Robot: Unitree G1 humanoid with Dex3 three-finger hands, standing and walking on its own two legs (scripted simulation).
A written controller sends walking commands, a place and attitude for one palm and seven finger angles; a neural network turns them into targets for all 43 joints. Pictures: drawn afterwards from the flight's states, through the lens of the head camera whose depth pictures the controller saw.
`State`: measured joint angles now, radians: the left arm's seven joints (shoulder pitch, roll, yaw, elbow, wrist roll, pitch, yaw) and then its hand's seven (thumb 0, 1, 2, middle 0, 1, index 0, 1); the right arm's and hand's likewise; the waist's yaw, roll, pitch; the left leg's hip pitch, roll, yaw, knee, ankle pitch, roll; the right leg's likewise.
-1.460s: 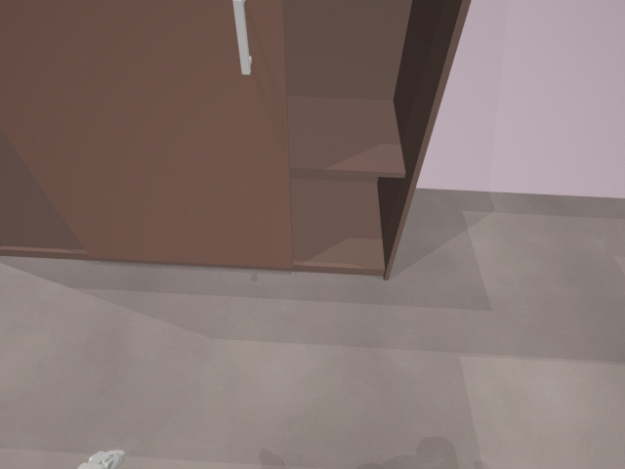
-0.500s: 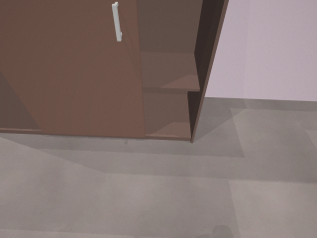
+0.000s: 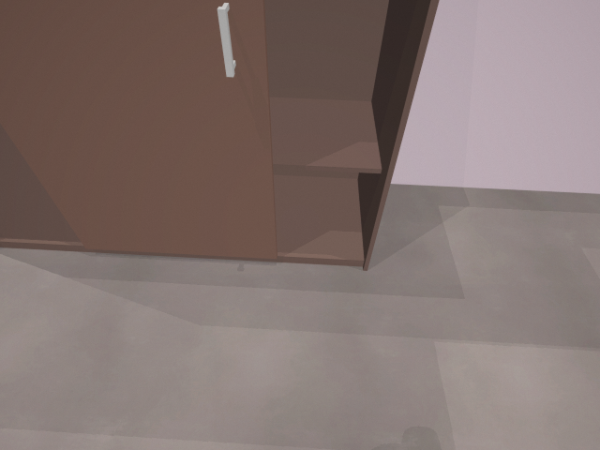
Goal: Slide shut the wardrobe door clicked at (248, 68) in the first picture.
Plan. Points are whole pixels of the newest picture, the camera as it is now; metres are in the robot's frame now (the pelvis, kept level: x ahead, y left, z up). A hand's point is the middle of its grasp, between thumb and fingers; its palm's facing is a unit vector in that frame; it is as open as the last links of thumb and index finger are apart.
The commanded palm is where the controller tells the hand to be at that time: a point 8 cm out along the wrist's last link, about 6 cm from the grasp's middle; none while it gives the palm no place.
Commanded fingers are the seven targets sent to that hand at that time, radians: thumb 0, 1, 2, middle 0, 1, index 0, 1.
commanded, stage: take the last steps up to it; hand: left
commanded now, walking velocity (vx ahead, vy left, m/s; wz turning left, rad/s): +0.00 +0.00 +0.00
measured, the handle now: (228, 40) +0.92 +0.22 +0.14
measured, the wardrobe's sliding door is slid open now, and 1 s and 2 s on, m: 0.36 0.36 0.36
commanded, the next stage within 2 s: come to a stop and stand still in 1.32 s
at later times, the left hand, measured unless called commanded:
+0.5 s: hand out of the picture +0.02 +0.23 -0.19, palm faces +0.03 -0.99 -0.16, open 7.4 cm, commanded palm none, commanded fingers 0.00 0.90 0.90 -0.20 -0.30 -0.20 -0.30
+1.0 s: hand (206, 344) +0.33 +0.19 -0.18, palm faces +0.06 -0.98 -0.18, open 7.3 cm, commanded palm none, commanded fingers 0.00 0.90 0.90 -0.20 -0.30 -0.20 -0.30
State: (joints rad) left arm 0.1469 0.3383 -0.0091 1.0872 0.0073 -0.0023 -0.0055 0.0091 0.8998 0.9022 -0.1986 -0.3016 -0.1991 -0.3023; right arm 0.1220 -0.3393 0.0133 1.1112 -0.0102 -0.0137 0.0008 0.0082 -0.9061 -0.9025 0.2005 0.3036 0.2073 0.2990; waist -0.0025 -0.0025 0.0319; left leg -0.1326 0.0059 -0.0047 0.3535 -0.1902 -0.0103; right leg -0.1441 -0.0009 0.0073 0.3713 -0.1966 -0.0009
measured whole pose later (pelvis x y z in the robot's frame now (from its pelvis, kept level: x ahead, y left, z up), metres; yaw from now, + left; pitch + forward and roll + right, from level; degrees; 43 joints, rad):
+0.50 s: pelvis +0.06 +0.05 -0.01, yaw +0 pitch -1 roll +0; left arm 0.37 0.19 0.02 1.12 0.02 0.03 -0.01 0.01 0.90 0.90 -0.20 -0.30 -0.20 -0.30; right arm 0.38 -0.18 0.00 1.09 -0.02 -0.05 -0.01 0.01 -0.91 -0.90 0.20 0.30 0.20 0.30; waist -0.01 -0.03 0.00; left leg -0.16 -0.01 0.11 0.51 -0.34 0.06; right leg -0.33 -0.05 -0.02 0.93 -0.45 -0.02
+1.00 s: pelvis +0.24 +0.02 -0.02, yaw +2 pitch -2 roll -1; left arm 0.17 0.14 0.05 1.01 0.01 -0.07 0.01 0.00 0.92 0.90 -0.20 -0.30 -0.20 -0.30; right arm 0.39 -0.14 -0.04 1.15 -0.02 -0.03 -0.01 0.01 -0.91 -0.90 0.20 0.30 0.20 0.30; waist -0.04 0.03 0.06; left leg -0.39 0.07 0.03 1.22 -0.38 0.03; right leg -0.32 -0.02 -0.16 0.58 -0.23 -0.04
